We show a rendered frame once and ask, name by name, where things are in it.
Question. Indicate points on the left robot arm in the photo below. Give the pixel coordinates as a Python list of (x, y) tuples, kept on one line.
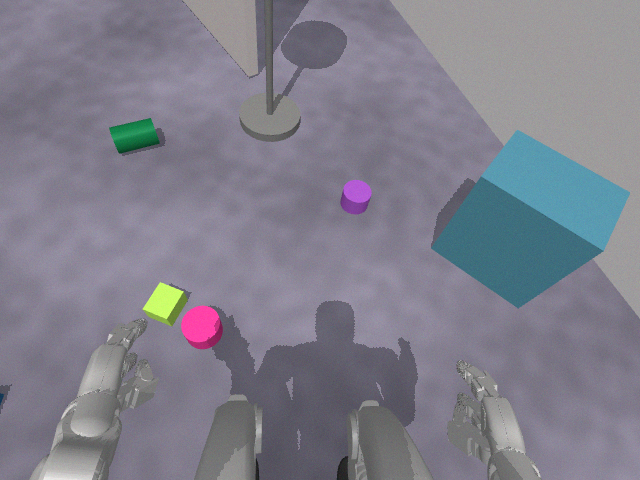
[(85, 440)]

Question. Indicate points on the right robot arm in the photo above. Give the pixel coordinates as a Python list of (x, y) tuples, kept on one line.
[(511, 465)]

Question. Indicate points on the floor lamp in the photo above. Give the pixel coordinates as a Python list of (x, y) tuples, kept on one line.
[(269, 116)]

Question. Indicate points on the left robot hand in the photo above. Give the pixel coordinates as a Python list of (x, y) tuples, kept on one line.
[(109, 364)]

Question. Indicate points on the right robot hand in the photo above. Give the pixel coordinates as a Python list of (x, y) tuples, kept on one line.
[(494, 427)]

